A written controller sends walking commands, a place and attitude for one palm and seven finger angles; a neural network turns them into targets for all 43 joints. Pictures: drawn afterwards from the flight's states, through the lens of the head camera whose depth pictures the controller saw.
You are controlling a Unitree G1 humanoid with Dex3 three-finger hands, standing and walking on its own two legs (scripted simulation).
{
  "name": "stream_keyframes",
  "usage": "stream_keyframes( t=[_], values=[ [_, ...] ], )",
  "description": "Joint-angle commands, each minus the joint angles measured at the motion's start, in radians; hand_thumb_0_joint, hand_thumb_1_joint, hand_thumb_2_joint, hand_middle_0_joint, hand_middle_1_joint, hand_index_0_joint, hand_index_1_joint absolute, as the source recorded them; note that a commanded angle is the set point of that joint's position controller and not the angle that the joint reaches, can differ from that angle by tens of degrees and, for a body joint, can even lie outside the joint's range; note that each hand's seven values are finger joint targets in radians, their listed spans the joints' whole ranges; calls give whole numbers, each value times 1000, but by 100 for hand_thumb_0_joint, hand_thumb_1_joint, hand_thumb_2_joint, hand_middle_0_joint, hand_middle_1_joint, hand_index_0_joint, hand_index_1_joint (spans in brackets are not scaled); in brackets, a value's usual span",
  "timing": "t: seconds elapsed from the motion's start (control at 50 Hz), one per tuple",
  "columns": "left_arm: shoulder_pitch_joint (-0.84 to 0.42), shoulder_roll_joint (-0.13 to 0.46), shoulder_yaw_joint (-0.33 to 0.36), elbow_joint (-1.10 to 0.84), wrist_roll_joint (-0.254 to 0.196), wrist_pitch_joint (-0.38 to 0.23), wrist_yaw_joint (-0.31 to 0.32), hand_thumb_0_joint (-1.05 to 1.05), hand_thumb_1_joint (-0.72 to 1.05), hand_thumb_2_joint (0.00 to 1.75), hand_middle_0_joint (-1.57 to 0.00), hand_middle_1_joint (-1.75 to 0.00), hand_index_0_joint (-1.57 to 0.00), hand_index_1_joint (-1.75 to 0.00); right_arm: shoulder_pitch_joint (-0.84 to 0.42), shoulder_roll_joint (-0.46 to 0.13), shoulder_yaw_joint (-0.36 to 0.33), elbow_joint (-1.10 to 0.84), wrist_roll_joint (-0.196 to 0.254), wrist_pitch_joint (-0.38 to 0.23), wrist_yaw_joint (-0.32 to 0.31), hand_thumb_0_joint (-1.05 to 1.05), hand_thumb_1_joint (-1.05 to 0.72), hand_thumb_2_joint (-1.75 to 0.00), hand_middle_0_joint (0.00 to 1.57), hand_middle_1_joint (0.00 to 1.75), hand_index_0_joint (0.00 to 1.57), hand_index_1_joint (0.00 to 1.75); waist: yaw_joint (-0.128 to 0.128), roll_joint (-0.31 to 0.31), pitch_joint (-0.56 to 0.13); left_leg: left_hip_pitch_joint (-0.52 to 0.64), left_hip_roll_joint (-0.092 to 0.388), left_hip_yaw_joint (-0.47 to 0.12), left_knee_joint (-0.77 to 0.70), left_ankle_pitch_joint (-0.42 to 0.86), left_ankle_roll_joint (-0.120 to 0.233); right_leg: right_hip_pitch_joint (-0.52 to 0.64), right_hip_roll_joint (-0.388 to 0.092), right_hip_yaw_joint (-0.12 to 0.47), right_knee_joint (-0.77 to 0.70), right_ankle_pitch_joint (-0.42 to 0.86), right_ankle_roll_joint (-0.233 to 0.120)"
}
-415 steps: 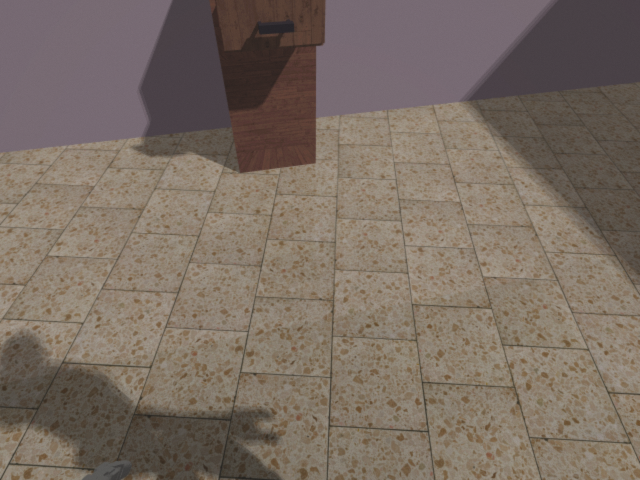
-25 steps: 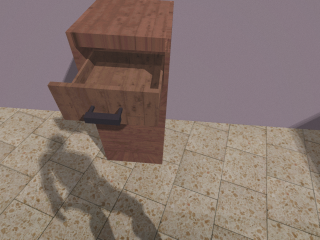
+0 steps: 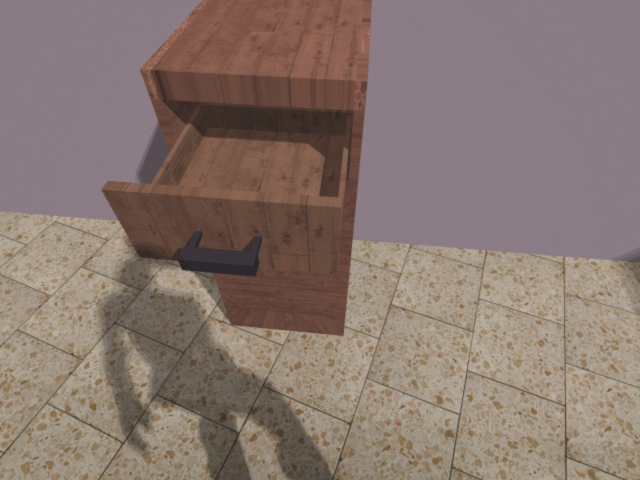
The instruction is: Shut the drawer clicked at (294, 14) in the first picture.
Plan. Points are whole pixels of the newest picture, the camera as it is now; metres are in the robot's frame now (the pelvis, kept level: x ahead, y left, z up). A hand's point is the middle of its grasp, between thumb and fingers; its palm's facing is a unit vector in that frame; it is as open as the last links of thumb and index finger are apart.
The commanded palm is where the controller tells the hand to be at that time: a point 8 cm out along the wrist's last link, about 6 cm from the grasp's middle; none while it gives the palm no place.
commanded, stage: shuffle to correct the standing spot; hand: left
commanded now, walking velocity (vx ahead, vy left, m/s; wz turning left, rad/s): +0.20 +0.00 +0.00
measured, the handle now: (223, 250) +0.42 +0.19 +0.02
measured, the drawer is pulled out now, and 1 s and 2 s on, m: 0.25 0.25 0.25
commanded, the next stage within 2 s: come to a stop and stand still in 0.14 s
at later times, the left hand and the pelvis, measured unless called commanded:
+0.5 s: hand (215, 457) +0.18 +0.17 -0.16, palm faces +0.00 -0.97 -0.25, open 7.3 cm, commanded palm none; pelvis +0.11 -0.01 +0.00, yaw +0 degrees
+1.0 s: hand out of the picture +0.07 +0.21 -0.17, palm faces +0.02 -0.97 -0.23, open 7.3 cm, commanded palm none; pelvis +0.05 +0.03 +0.00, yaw -2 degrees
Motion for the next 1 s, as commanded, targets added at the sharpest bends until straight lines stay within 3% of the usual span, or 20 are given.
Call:
stream_keyframes(
  t=[0.0, 0.02, 0.06, 0.08, 0.14, 0.22, 0.32, 0.34, 0.38, 0.4, 0.48, 0.58, 0.62, 0.64, 0.66, 0.68, 0.72, 0.78, 0.92, 0.98],
  values=[
    [11, 149, 31, -26, 1, 3, 8, 0, 90, 90, -20, -30, -20, -30, 52, -19, 0, -62, 10, -52, 4, 0, -90, -90, 20, 30, 20, 30, -61, -172, 61, 110, -6, 50, -261, 186, -6, -86, -147, 127, -119, 167, -143],
    [0, 126, 28, -30, -5, 8, 3, 0, 90, 90, -20, -30, -20, -30, 127, -42, -1, -30, 8, -58, -2, 0, -90, -90, 20, 30, 20, 30, -85, -69, 32, 243, -1, 29, -324, 234, -11, -159, -82, 67, -15, 94, -111],
    [-39, 55, 13, -80, -7, 12, -2, 0, 90, 90, -20, -30, -20, -30, 276, -188, -37, 0, -14, -59, -20, 0, -90, -90, 20, 30, 20, 30, -131, 294, 33, 364, 338, -430, -543, 208, 113, -435, 64, -58, 402, -251, -36],
    [-64, 75, 15, -107, 1, 15, 1, 0, 90, 90, -20, -30, -20, -30, 265, -198, -38, -9, -13, -48, -21, 0, -90, -90, 20, 30, 20, 30, -124, 183, 69, 320, 395, -469, -547, 192, 175, -464, 33, 13, 510, -263, -55],
    [-107, 67, 19, -90, 0, 8, -15, 0, 90, 90, -20, -30, -20, -30, 100, -113, -10, -57, -14, -67, -19, 0, -90, -90, 20, 30, 20, 30, -65, 105, 151, 131, 339, -340, -588, 245, 180, -447, -55, 58, 576, -99, -52],
    [-84, 34, 9, -84, -9, 17, -27, 0, 90, 90, -20, -30, -20, -30, 50, -120, -8, -67, -13, -81, -26, 0, -90, -90, 20, 30, 20, 30, -26, 73, 58, 174, 270, -138, -552, 533, 159, -327, -47, 10, 380, -1, -31],
    [-33, 41, 0, -62, -10, 15, -10, 0, 90, 90, -20, -30, -20, -30, 9, -117, -3, -52, -9, -55, -34, 0, -90, -90, 20, 30, 20, 30, 9, 33, -26, 179, 203, -36, -360, 719, 80, -46, 6, -33, -20, 235, -22],
    [11, 80, 1, -44, -9, 6, -2, 0, 90, 90, -20, -30, -20, -30, 23, -103, -1, -42, -2, -51, -31, 0, -90, -90, 20, 30, 20, 30, 26, -29, -68, 156, 152, -16, -292, 608, 31, 60, -17, 0, -124, 414, -13],
    [8, 198, 12, -42, -10, -4, 16, 0, 90, 90, -20, -30, -20, -30, 93, -51, -1, -35, 17, -28, -25, 0, -90, -90, 20, 30, 20, 30, -13, -223, -116, 20, 30, 21, -200, 88, -47, 198, -264, 219, -77, 1015, -141],
    [-7, 223, 13, -50, -11, 5, 16, 0, 90, 90, -20, -30, -20, -30, 106, -45, -12, -26, 19, -13, -30, 0, -90, -90, 20, 30, 20, 30, -20, -158, -84, 44, 13, 16, -139, -34, -47, 134, -306, 187, -89, 1054, -188],
    [-81, 202, 25, -74, -1, 26, 40, 0, 90, 90, -20, -30, -20, -30, 47, -40, -21, -41, 18, 18, -38, 0, -90, -90, 20, 30, 20, 30, 1, -273, -60, -57, 18, -32, 83, -123, -58, 127, -301, 192, -74, 1133, -261],
    [-192, 216, 49, -136, 4, 55, 39, 0, 90, 90, -20, -30, -20, -30, 65, -24, -29, -58, 18, 21, -27, 0, -90, -90, 20, 30, 20, 30, -36, -173, -108, 38, 3, -16, -79, 60, -68, 43, -243, 122, -51, 789, -217],
    [-219, 200, 43, -151, -8, 68, 32, 0, 90, 90, -20, -30, -20, -30, 108, -27, -27, -47, 13, 15, -25, 0, -90, -90, 20, 30, 20, 30, -68, -133, -88, 206, 6, 21, -290, 297, -62, -107, -173, 77, -2, 490, -135],
    [-211, 157, 36, -164, -12, 75, 26, 0, 90, 90, -20, -30, -20, -30, 102, -68, -31, -56, 5, 7, -23, 0, -90, -90, 20, 30, 20, 30, -63, 6, -69, 236, 85, -70, -373, 365, -34, -182, -96, 39, 74, 250, -84],
    [-205, 105, 27, -179, -18, 84, 24, 0, 90, 90, -20, -30, -20, -30, 55, -135, -40, -94, -7, 2, -23, 0, -90, -90, 20, 30, 20, 30, -55, 252, -13, 119, 278, -300, -503, 465, 54, -254, 25, -30, 217, -117, -19],
    [-206, 113, 28, -187, -9, 93, 28, 0, 90, 90, -20, -30, -20, -30, -8, -166, -40, -130, -13, 10, -21, 0, -90, -90, 20, 30, 20, 30, -47, 227, 21, -41, 347, -351, -546, 436, 138, -178, 45, 34, 377, -239, -21],
    [-182, 130, 39, -152, -1, 103, 23, 0, 90, 90, -20, -30, -20, -30, -116, -121, -25, -152, -14, 1, -30, 0, -90, -90, 20, 30, 20, 30, -4, 169, 70, -107, 277, -264, -573, 353, 137, -178, 27, 108, 514, -137, -29],
    [-111, 116, 27, -115, -1, 88, 14, 0, 90, 90, -20, -30, -20, -30, -127, -114, -15, -156, -8, -9, -34, 0, -90, -90, 20, 30, 20, 30, 8, 93, 19, 54, 219, -169, -510, 473, 129, -231, 33, 87, 504, -62, -14],
    [-105, 96, -3, -104, -9, 74, 18, 0, 90, 90, -20, -30, -20, -30, -32, -137, -22, -108, -3, -3, -31, 0, -90, -90, 20, 30, 20, 30, -44, 85, -68, 242, 246, -232, -501, 468, 144, -115, 23, 31, 85, -124, -14],
    [-7, 109, -9, -52, -3, 62, 25, 0, 90, 90, -20, -30, -20, -30, -59, -123, -20, -98, 10, 3, -22, 0, -90, -90, 20, 30, 20, 30, -16, 7, -36, 115, 160, -178, -474, 255, 57, 30, 11, 55, -186, 75, -37]
  ],
)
